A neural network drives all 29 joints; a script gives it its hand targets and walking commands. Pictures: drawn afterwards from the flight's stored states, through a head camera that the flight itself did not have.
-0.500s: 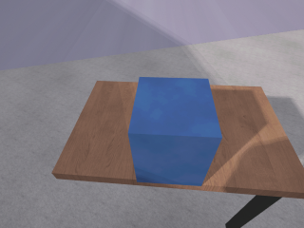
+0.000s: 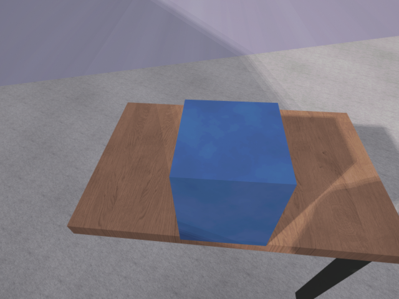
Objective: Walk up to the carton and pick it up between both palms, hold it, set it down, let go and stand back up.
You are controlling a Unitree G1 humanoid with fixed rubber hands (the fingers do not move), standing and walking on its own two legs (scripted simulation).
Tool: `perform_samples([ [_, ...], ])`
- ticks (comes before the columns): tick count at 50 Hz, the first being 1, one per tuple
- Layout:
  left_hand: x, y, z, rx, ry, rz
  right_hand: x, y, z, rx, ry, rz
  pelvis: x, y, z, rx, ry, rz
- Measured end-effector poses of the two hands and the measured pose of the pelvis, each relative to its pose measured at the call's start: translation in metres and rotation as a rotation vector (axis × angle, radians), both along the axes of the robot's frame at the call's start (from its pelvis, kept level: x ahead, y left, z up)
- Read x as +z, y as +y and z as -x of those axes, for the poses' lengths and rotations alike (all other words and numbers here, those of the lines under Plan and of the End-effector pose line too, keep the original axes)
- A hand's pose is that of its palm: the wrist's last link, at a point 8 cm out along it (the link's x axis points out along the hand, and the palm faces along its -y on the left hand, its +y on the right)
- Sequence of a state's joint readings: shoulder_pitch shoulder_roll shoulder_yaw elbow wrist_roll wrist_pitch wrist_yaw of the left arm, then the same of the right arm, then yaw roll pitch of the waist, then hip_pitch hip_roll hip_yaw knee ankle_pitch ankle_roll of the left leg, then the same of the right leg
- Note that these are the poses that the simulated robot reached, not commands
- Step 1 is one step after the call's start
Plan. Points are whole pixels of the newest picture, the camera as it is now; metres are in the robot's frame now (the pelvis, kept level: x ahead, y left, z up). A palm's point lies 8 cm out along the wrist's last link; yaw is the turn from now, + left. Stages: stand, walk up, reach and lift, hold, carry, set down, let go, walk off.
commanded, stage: stand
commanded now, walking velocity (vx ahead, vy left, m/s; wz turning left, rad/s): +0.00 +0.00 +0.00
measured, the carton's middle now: (226, 174) +0.38 -0.04 +0.04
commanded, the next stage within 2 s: none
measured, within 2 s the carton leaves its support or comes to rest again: neither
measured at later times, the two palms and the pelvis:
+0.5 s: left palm out of the picture -0.03 +0.20 -0.15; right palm out of the picture -0.02 -0.20 -0.15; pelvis +0.01 +0.00 +0.00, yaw +0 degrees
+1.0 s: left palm out of the picture -0.04 +0.20 -0.15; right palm out of the picture +0.01 -0.21 -0.15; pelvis +0.02 +0.00 +0.00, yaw +1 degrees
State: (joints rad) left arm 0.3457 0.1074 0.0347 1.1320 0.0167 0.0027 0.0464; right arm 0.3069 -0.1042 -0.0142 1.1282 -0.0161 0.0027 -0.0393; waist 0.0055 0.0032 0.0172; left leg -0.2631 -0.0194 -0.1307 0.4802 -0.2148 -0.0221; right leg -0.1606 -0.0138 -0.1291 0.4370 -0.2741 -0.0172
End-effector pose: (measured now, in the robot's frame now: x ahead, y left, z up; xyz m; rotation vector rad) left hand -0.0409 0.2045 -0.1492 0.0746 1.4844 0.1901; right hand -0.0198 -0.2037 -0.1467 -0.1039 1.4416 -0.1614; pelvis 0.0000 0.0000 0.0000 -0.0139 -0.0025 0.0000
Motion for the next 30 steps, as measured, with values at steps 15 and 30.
perform_samples([
  [15, 0.001, -0.006, 0.002, 0.005, 0.018, 0.016, -0.001, 0.001, -0.009, 0.005, -0.002, -0.001, 0.001, 0.003, -0.008, 0.003, -0.007, 0.002],
  [30, 0.003, 0.002, -0.005, 0.012, 0.008, -0.007, -0.003, 0.011, -0.003, 0.008, 0.037, -0.027, 0.000, 0.003, -0.011, 0.007, -0.003, -0.006],
])
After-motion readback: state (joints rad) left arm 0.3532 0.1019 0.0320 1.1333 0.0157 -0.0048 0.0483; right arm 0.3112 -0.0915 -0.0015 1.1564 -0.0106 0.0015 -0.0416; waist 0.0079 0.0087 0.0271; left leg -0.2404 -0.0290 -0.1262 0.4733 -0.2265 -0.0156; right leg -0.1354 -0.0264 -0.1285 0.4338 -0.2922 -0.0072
